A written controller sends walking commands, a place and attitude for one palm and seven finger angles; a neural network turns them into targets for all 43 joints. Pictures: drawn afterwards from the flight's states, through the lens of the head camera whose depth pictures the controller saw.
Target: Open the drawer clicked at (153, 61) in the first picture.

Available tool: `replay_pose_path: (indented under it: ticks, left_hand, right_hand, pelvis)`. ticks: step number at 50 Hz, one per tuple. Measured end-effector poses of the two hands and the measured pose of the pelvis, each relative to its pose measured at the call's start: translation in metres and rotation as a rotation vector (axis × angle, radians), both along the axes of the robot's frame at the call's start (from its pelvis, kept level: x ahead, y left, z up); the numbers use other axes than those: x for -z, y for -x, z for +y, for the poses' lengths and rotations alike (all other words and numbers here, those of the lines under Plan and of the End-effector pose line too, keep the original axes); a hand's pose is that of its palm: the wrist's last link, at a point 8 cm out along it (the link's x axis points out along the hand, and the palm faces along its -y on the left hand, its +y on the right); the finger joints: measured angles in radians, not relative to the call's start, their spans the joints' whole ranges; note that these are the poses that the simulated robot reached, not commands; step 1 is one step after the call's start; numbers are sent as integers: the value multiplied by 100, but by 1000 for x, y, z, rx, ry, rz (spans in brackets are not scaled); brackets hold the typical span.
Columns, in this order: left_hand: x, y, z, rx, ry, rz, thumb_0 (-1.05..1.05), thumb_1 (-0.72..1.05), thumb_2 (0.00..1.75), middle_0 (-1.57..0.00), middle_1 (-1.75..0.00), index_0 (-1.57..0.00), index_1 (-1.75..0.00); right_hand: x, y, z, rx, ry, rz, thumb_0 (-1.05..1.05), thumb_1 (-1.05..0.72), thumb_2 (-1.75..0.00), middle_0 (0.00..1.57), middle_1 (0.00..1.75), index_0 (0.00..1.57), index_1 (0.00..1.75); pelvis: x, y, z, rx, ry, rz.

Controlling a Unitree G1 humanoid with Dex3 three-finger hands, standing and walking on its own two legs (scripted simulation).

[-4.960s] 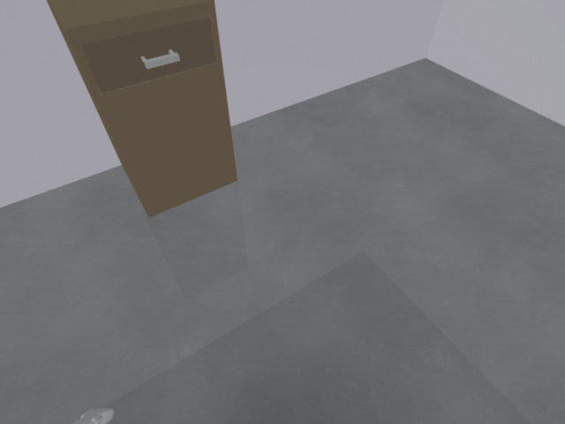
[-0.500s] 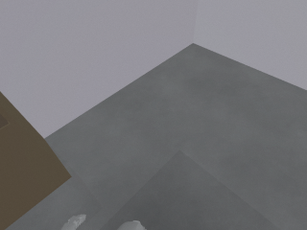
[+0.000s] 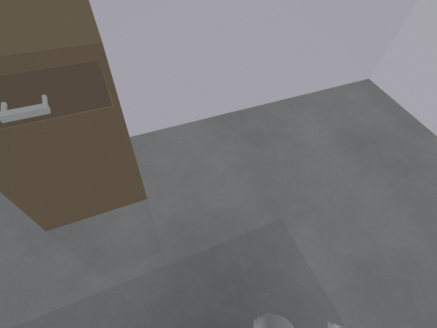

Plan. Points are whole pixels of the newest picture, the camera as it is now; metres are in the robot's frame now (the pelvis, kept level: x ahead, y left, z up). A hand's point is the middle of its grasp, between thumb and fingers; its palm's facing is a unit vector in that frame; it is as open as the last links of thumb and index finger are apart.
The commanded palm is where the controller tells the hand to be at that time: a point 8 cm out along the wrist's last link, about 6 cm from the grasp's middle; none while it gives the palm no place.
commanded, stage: turn to face it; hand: left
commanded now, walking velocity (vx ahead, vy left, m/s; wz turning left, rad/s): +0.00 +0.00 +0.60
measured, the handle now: (24, 107) +0.60 +0.57 -0.05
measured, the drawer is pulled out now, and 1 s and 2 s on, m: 0.00 0.00 0.00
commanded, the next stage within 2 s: take the last steps up to it in 0.64 s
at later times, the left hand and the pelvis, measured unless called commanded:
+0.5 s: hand out of the picture +0.04 +0.16 -0.14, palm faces +0.28 -0.92 -0.29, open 7.4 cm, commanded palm none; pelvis -0.01 -0.05 +0.00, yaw +18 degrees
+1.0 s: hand out of the picture -0.09 +0.18 -0.16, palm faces +0.47 -0.86 -0.22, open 7.4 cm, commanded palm none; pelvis -0.02 +0.00 +0.01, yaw +26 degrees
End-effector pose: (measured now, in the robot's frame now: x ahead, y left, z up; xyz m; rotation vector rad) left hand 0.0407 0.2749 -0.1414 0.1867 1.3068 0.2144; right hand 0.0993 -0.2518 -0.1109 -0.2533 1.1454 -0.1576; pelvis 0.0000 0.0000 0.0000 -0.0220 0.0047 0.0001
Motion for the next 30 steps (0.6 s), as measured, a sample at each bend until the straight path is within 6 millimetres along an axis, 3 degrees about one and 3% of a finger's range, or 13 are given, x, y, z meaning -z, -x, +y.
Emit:
replay_pose_path:
  ticks: [8,13,16,23,30]
  left_hand:
    - [-19,-25,-6,-38,-23,-129,0,90,89,-20,-30,-19,-29]
    - [-30,-41,-27,-52,-39,-214,0,90,89,-20,-30,-20,-29]
    - [-33,-40,-42,-66,-64,-264,0,90,89,-20,-30,-20,-29]
    - [-42,5,-66,-152,-71,-220,0,90,89,-20,-30,-20,-30]
    - [-29,69,-73,-274,-41,-119,0,90,89,-20,-30,-20,-30]
  right_hand:
    - [9,13,3,-33,-35,58,0,-91,-89,20,30,20,30]
    - [24,22,-14,-51,-54,107,0,-91,-89,20,30,20,30]
    - [38,21,-29,-67,-69,124,0,-91,-89,20,30,20,30]
    - [36,2,-45,-147,-70,143,0,-91,-89,20,30,20,30]
    - [29,-26,-28,-256,-48,150,0,-91,-89,20,30,20,30]
  pelvis:
    - [-4,2,-6,-94,-9,2]
    - [0,4,-23,-161,-21,6]
    - [7,5,-37,-199,-32,9]
    - [-1,7,-50,-292,-54,-14]
    - [-4,11,-48,-365,-65,-8]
